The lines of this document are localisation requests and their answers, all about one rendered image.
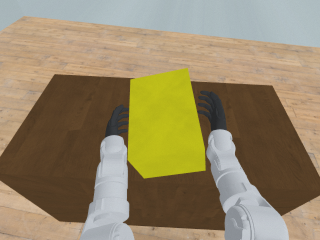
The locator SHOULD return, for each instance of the right robot upper arm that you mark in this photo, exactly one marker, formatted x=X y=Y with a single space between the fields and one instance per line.
x=251 y=222

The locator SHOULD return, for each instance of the robot left forearm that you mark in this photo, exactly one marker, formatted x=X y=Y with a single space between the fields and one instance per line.
x=110 y=203

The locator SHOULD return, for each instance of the left robot upper arm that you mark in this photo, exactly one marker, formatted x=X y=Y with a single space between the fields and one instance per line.
x=113 y=231

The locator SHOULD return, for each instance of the carton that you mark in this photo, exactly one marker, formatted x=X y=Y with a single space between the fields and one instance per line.
x=164 y=133

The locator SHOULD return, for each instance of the robot left hand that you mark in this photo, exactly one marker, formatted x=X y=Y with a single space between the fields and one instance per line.
x=113 y=124

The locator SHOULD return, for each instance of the pedestal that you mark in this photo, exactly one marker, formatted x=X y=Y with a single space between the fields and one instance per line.
x=53 y=157

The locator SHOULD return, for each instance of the robot right forearm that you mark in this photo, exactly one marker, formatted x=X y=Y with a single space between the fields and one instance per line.
x=230 y=179

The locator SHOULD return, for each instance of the robot right hand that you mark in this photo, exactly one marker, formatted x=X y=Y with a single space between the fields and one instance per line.
x=216 y=114

